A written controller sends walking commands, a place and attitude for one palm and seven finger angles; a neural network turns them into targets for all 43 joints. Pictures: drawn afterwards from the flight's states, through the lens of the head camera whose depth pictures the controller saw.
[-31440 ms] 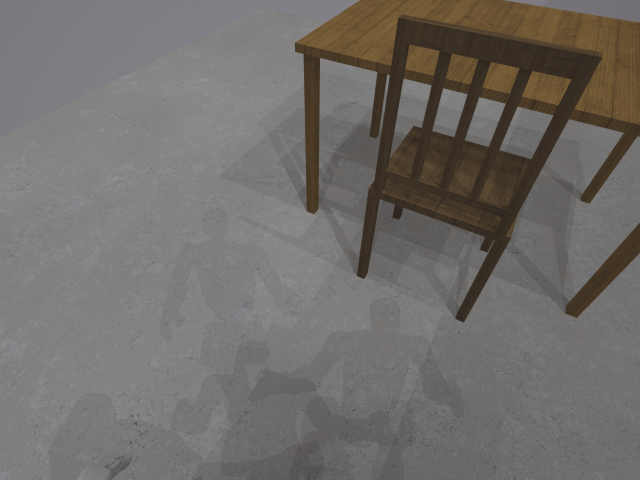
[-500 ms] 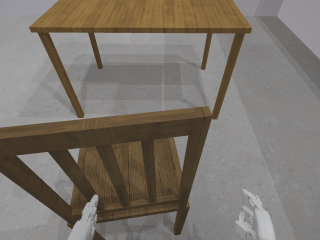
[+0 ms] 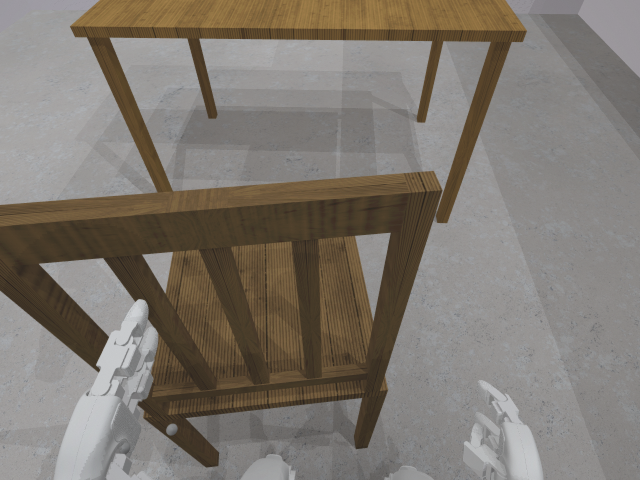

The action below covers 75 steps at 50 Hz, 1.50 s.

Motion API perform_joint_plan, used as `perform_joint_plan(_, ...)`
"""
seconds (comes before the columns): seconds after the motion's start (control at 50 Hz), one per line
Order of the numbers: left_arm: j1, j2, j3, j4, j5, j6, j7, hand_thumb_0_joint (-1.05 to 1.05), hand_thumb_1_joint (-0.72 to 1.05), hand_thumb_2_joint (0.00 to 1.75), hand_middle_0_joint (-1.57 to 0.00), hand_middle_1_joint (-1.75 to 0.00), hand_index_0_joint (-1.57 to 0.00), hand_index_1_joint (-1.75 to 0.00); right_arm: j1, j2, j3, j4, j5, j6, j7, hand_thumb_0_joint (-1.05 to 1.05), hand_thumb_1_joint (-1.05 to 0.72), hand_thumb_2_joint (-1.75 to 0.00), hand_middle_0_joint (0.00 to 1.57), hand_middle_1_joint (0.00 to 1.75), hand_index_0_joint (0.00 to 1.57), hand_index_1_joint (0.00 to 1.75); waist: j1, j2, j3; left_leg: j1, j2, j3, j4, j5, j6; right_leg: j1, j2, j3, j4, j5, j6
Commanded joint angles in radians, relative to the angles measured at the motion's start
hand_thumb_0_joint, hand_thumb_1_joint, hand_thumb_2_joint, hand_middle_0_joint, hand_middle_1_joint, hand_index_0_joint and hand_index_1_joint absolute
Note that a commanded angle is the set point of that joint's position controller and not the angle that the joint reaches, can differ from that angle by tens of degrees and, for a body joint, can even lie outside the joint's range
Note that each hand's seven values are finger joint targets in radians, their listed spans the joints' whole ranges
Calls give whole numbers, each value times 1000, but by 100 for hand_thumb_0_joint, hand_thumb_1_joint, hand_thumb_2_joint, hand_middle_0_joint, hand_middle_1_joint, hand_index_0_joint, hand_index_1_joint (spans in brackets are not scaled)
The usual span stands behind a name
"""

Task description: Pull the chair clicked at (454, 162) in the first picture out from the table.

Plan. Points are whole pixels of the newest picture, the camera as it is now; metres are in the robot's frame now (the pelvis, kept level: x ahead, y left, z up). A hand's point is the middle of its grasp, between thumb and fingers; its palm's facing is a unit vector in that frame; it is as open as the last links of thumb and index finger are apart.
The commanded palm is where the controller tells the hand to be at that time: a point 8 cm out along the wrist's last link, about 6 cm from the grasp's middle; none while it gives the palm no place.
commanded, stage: draw the hand back to the body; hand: left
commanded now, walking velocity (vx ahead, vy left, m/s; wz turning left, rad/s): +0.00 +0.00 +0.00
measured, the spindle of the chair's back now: (243, 328) +0.30 +0.12 +0.03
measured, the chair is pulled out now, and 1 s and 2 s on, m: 0.65 0.64 0.64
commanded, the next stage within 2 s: step back with the hand held close in 1.16 s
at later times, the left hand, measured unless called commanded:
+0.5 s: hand (93, 368) +0.19 +0.21 +0.15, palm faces +0.25 -0.88 -0.39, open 13.3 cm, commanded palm +0.15 +0.27 +0.20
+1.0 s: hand (67, 350) +0.20 +0.23 +0.16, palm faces +0.33 -0.81 -0.48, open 7.2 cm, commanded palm +0.18 +0.28 +0.25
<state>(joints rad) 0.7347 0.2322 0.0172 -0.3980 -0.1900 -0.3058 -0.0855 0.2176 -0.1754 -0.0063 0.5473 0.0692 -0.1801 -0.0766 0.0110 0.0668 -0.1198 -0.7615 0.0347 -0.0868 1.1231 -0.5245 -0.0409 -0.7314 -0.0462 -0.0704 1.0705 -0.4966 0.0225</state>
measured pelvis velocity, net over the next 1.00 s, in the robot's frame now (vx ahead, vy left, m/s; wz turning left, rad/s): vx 0.04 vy -0.02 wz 0.01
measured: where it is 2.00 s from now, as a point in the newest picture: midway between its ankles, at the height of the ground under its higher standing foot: outside the picture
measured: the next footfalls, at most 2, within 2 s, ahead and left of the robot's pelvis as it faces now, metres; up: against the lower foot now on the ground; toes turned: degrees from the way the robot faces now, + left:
none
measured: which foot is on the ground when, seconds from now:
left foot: down 0.00-1.00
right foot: down 0.00-1.00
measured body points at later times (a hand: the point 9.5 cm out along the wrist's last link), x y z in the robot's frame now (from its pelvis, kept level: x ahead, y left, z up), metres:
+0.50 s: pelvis +0.03 -0.01 +0.06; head +0.01 -0.02 +0.51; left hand +0.17 +0.26 +0.18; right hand +0.22 -0.22 +0.00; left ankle +0.02 +0.14 -0.66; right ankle +0.02 -0.14 -0.66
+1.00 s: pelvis +0.04 -0.02 +0.07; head +0.03 -0.05 +0.52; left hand +0.18 +0.27 +0.19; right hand +0.24 -0.23 -0.01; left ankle +0.02 +0.14 -0.66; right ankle +0.02 -0.14 -0.66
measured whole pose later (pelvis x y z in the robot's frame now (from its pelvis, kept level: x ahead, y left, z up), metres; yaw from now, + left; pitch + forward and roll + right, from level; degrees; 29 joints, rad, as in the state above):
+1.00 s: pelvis +0.04 -0.02 +0.07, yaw +0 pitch -5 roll +0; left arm 0.57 0.40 0.19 -0.37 -0.08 0.13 0.14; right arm 0.16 -0.23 0.06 0.67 0.03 -0.23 -0.13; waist 0.08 0.08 0.06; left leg -0.11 0.05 -0.06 0.51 -0.31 -0.06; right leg -0.11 -0.03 -0.08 0.52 -0.31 0.00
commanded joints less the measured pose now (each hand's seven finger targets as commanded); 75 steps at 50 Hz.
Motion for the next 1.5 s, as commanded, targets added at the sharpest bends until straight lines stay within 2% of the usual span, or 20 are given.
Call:
perform_joint_plan(0.0, -48, 90, 134, -307, -63, -21, -11, 0, -48, 24, -1, -2, -1, -2, -113, -126, -38, -207, 14, -83, -31, 0, -90, -90, 20, 30, 20, 30, -18, -51, -114, 122, -29, 39, -263, 99, 56, 142, 26, -7, -277, -8, -26)
perform_joint_plan(0.06, -83, 105, 165, -305, -82, 14, -16, 0, -37, 29, -2, -4, -2, -4, -109, -128, -27, -196, 17, -102, -48, 0, -90, -90, 20, 30, 20, 30, -18, -53, -75, 149, -27, 34, -293, 87, 57, 155, 26, -1, -320, -27, -24)
perform_joint_plan(0.08, -26, 304, 239, -278, 94, 118, 124, 0, -33, 31, -3, -5, -3, -5, -100, -114, -24, -213, -8, -55, -73, 0, -90, -90, 20, 30, 20, 30, 58, -39, -96, 197, 2, 40, -340, 99, 46, 234, -7, 65, -367, -14, -54)
perform_joint_plan(0.1, -52, 202, 175, -350, 108, 162, 173, 0, -30, 32, -4, -5, -4, -5, -93, -98, -6, -240, -14, -42, -80, 0, -90, -90, 20, 30, 20, 30, 21, -28, -43, 226, -6, 51, -356, 107, 47, 231, -18, 48, -399, -1, -47)
perform_joint_plan(0.16, -80, 204, 194, -311, 129, 229, 238, 0, -19, 37, -5, -8, -5, -8, -101, -97, 3, -210, -17, -25, -92, 0, -90, -90, 20, 30, 20, 30, 19, 5, 36, 280, -3, 53, -393, 119, 45, 262, -14, 37, -451, 14, -49)
perform_joint_plan(0.24, -96, 184, 199, -214, 141, 253, 259, 0, -4, 44, -7, -10, -7, -10, -124, -109, 5, -185, -23, -7, -92, 0, -90, -90, 20, 30, 20, 30, 21, -67, 122, 347, 0, 48, -458, 155, 47, 315, -10, 28, -533, 48, -45)
perform_joint_plan(0.26, -103, 164, 184, -209, 143, 250, 257, 0, -1, 46, -7, -11, -7, -11, -122, -111, 7, -184, -25, -4, -89, 0, -90, -90, 20, 30, 20, 30, 16, -60, 128, 373, -3, 49, -480, 158, 49, 326, -10, 27, -540, 60, -41)
perform_joint_plan(0.34, -185, 279, 296, -272, 147, 232, 272, 0, 14, 53, -10, -14, -10, -14, -141, -121, 10, -166, -31, -14, -90, 0, -90, -90, 20, 30, 20, 30, 36, -7, 96, 442, -4, 45, -552, 200, 44, 421, -9, 26, -578, 125, -49)
perform_joint_plan(0.44, -215, 296, 345, -310, 144, 220, 280, 0, 32, 62, -12, -18, -12, -18, -151, -118, 16, -134, -36, -37, -82, 0, -90, -90, 20, 30, 20, 30, 45, 73, 65, 525, -3, 48, -614, 304, 38, 521, -7, 20, -593, 270, -55)
perform_joint_plan(0.7, -413, 423, 473, -426, 138, 229, 313, 0, 79, 85, -19, -28, -19, -28, -161, -136, 25, -64, -41, -85, -73, 0, -90, -90, 20, 30, 20, 30, 44, 83, 5, 661, 0, 63, -673, 473, 38, 637, -11, 21, -622, 457, -47)
perform_joint_plan(0.74, -444, 463, 502, -444, 138, 237, 317, 0, 86, 88, -19, -29, -19, -29, -170, -140, 28, -54, -39, -92, -70, 0, -90, -90, 20, 30, 20, 30, 49, 133, 0, 657, -5, 61, -674, 480, 34, 653, -12, 31, -625, 463, -52)
perform_joint_plan(0.92, -445, 437, 485, -436, 139, 238, 306, 0, 90, 90, -20, -30, -20, -30, -179, -145, 25, -44, -45, -117, -54, 0, -90, -90, 20, 30, 20, 30, 51, 86, -3, 684, 1, 66, -674, 505, 40, 647, -16, 16, -627, 491, -40)
perform_joint_plan(1.14, -437, 437, 483, -441, 145, 235, 304, 0, 90, 90, -20, -30, -20, -30, -187, -147, 22, -35, -44, -132, -51, 0, -90, -90, 20, 30, 20, 30, 53, 132, 3, 672, -3, 69, -676, 481, 37, 644, -20, 22, -634, 469, -43)
perform_joint_plan(1.24, -431, 435, 481, -431, 143, 236, 304, 0, 90, 90, -20, -30, -20, -30, -184, -147, 22, -34, -44, -134, -50, 0, -90, -90, 20, 30, 20, 30, 51, 107, 3, 666, -3, 71, -674, 483, 39, 647, -21, 21, -633, 480, -40)
perform_joint_plan(1.26, -447, 397, 437, -475, 145, 229, 298, 0, 90, 90, -20, -30, -20, -30, -186, -143, 27, -43, -45, -139, -48, 0, -90, -90, 20, 30, 20, 30, 49, 113, 4, 673, -4, 71, -676, 486, 40, 642, -23, 14, -632, 476, -38)
perform_joint_plan(1.28, -646, 609, 594, -483, 110, 175, 275, 0, 90, 90, -20, -30, -20, -30, -129, -183, -12, -84, -22, -83, -49, 0, -90, -90, 20, 30, 20, 30, 17, 27, 155, 606, 26, 45, -650, 459, 54, 524, -64, 150, -699, 583, -44)
perform_joint_plan(1.32, -548, 487, 520, -401, 117, 179, 260, 0, 90, 90, -20, -30, -20, -30, -143, -152, -11, -84, -25, -48, -38, 0, -90, -90, 20, 30, 20, 30, 7, -64, 136, 610, 20, 51, -622, 417, 44, 540, -107, 153, -714, 607, -53)
perform_joint_plan(1.38, -460, 457, 504, -455, 115, 152, 262, 0, 90, 90, -20, -30, -20, -30, -144, -160, -11, -103, -31, -26, -37, 0, -90, -90, 20, 30, 20, 30, 10, 60, 32, 644, 44, 35, -660, 573, 46, 612, -97, 117, -645, 668, -46)
perform_joint_plan(1.42, -381, 458, 519, -504, 114, 143, 270, 0, 90, 90, -20, -30, -20, -30, -147, -165, -16, -114, -33, -8, -33, 0, -90, -90, 20, 30, 20, 30, 17, 99, -63, 672, 74, 21, -664, 750, 52, 677, -76, 84, -587, 716, -31)
perform_joint_plan(1.48, -286, 477, 549, -566, 113, 132, 275, 0, 90, 90, -20, -30, -20, -30, -154, -159, -26, -126, -32, 11, -31, 0, -90, -90, 20, 30, 20, 30, 22, 122, -128, 657, 104, -1, -658, 801, 62, 699, -64, 67, -555, 685, -20)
